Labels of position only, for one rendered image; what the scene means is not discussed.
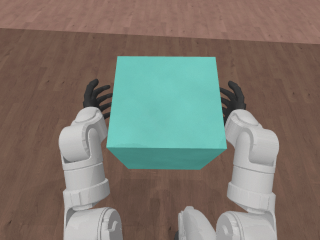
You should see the carton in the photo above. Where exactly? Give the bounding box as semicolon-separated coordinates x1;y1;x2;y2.
106;56;227;170

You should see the left robot upper arm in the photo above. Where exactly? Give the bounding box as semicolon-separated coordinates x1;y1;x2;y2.
64;207;123;240

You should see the right robot shin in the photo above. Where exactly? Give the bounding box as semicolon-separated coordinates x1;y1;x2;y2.
178;206;194;240

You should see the robot right thigh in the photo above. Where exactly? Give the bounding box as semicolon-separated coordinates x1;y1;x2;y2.
178;209;217;240

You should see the robot left forearm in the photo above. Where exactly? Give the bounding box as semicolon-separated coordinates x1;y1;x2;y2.
58;106;110;240

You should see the robot right hand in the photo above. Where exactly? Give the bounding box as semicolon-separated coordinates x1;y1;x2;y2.
219;81;246;126

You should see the right robot upper arm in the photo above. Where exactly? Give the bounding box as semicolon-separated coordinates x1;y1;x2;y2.
216;211;277;240

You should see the robot right forearm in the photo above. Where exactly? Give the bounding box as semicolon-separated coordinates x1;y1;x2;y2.
224;109;279;240

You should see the robot left hand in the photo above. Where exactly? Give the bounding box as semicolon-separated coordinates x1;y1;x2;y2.
83;78;113;120

